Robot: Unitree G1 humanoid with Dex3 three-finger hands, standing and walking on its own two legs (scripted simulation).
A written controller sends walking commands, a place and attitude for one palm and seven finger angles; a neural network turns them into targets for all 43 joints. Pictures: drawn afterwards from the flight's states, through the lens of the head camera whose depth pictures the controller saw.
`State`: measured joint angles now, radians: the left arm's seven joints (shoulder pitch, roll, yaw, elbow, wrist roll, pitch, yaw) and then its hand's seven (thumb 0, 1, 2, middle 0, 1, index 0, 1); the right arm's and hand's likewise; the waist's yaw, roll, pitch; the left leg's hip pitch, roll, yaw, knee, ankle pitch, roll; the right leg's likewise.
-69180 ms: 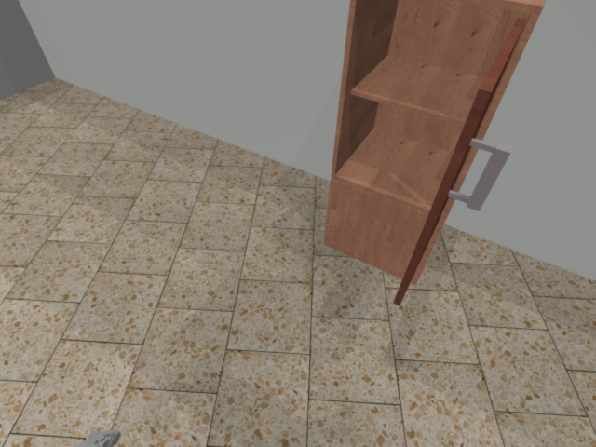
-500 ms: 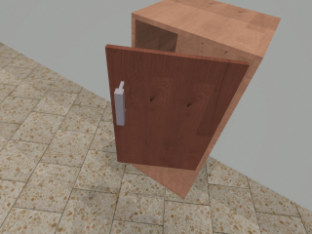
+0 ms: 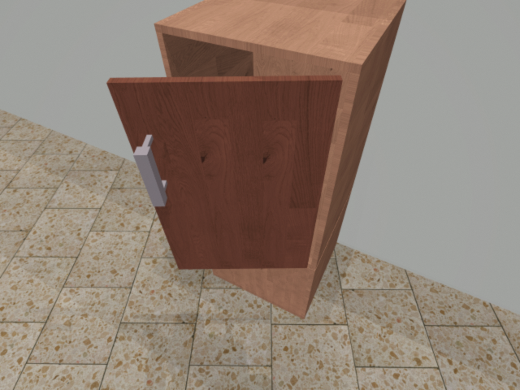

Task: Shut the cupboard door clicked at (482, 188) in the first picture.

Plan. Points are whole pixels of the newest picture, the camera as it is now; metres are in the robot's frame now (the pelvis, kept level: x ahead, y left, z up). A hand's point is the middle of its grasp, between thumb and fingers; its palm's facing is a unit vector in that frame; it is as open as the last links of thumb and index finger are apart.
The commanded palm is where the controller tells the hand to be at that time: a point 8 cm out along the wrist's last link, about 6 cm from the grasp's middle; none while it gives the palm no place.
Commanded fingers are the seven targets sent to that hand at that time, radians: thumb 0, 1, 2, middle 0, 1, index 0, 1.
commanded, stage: come to a stop and stand still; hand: left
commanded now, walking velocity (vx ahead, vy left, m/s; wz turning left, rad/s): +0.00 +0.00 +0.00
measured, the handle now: (154, 171) +0.49 +0.22 +0.06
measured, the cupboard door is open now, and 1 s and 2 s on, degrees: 28 28 28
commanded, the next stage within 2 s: look again from close up in 0.36 s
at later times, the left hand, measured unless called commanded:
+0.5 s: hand out of the picture -0.04 +0.12 -0.18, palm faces +0.06 -0.99 -0.12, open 7.3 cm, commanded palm none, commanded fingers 0.00 0.90 0.90 -0.20 -0.30 -0.20 -0.30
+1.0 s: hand out of the picture +0.04 +0.21 -0.18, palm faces +0.00 -0.98 -0.22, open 7.4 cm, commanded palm none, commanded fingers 0.00 0.90 0.90 -0.20 -0.30 -0.20 -0.30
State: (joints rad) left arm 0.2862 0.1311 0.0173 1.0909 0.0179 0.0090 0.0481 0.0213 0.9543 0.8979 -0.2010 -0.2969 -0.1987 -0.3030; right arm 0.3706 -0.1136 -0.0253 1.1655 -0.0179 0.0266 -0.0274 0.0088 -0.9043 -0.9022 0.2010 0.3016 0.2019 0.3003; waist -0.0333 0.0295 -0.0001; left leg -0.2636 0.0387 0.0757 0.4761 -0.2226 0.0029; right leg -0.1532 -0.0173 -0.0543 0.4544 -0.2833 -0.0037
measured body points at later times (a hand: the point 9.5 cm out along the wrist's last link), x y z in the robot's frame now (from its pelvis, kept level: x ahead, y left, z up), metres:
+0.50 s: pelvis +0.01 -0.01 +0.00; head +0.02 +0.00 +0.45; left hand -0.04 +0.18 -0.17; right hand +0.00 -0.22 -0.16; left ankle +0.04 +0.12 -0.74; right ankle -0.02 -0.11 -0.74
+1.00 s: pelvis +0.02 +0.02 +0.00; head +0.03 +0.02 +0.45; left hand +0.04 +0.26 -0.16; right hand +0.03 -0.20 -0.16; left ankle +0.04 +0.12 -0.74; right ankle -0.02 -0.11 -0.74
